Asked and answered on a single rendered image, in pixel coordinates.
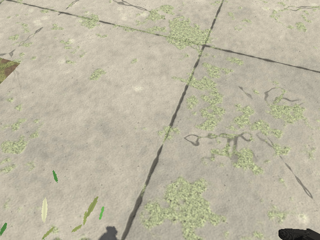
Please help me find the robot right hand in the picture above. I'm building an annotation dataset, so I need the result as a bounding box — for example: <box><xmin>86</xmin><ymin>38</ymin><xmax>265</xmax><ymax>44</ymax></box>
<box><xmin>278</xmin><ymin>228</ymin><xmax>320</xmax><ymax>240</ymax></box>

